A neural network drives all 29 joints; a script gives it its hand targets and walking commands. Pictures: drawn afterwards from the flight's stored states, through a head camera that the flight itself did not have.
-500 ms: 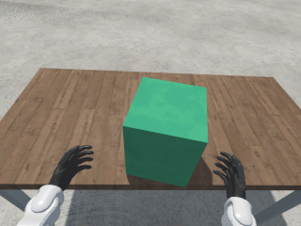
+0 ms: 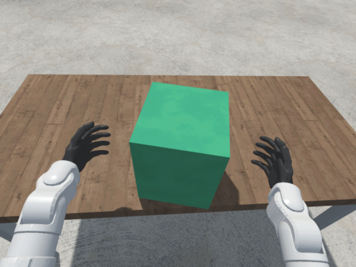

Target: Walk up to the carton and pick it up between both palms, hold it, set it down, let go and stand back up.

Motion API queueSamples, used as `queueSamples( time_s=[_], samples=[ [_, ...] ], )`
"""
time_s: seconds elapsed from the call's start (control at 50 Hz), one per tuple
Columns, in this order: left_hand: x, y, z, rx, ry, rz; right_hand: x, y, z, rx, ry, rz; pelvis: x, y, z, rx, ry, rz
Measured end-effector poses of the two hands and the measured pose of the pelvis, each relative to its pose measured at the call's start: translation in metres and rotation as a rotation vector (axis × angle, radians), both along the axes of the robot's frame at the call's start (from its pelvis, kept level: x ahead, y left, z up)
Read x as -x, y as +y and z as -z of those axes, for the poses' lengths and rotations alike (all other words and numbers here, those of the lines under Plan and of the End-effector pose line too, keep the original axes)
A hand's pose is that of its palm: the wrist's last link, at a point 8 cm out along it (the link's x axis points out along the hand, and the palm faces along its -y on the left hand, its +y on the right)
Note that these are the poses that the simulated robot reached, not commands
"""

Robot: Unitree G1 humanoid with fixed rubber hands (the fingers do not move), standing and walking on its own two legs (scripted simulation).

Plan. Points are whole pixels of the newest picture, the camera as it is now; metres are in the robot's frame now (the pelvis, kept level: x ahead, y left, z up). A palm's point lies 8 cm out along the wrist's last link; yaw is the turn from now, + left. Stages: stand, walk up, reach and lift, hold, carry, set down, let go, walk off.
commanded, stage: reach and lift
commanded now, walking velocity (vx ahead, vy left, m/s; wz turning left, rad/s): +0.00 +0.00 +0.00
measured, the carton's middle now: (181, 147) +0.41 -0.02 +0.02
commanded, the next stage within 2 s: none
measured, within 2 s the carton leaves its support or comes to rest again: neither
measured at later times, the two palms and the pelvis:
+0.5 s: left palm (87, 118) +0.39 +0.20 +0.14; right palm (282, 141) +0.34 -0.22 +0.14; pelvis +0.00 -0.03 +0.00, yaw +1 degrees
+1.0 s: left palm (90, 80) +0.44 +0.19 +0.20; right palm (282, 109) +0.38 -0.21 +0.19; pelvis +0.00 -0.01 +0.00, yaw +2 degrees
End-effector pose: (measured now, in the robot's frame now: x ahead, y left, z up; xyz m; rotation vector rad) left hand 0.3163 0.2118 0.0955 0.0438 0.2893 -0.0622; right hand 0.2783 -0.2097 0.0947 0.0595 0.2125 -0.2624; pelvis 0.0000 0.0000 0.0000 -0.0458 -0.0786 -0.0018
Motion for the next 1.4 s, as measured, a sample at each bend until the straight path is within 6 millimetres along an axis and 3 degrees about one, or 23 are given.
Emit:
queueSamples(
  time_s=[0.52,0.78,0.96,1.14,1.26,1.4],
  samples=[
    [-0.072,-0.016,-0.050,-0.002,-0.006,-0.008,-0.059,-0.007,-0.050,-0.018,-0.028,-0.008,0.004,-0.025,-0.001,-0.018,0.073,-0.022],
    [-0.100,-0.013,-0.085,-0.008,-0.028,-0.013,-0.085,-0.003,-0.074,-0.025,-0.032,0.001,0.003,-0.020,-0.001,-0.010,0.086,-0.038],
    [-0.119,-0.022,-0.102,-0.009,-0.032,0.004,-0.101,-0.004,-0.089,-0.024,-0.035,0.017,0.004,-0.012,-0.001,-0.004,0.098,-0.037],
    [-0.139,-0.023,-0.123,-0.008,-0.054,-0.029,-0.127,-0.004,-0.104,0.011,-0.012,-0.008,-0.001,-0.008,-0.001,-0.002,0.116,-0.034],
    [-0.144,-0.024,-0.113,-0.031,-0.027,-0.022,-0.137,0.002,-0.093,0.027,0.029,-0.020,-0.008,-0.010,-0.002,0.003,0.098,-0.045],
    [-0.135,-0.030,-0.054,-0.047,0.040,0.000,-0.125,0.013,-0.035,0.001,0.087,-0.023,-0.013,-0.014,-0.002,0.007,0.073,-0.053]
  ],
)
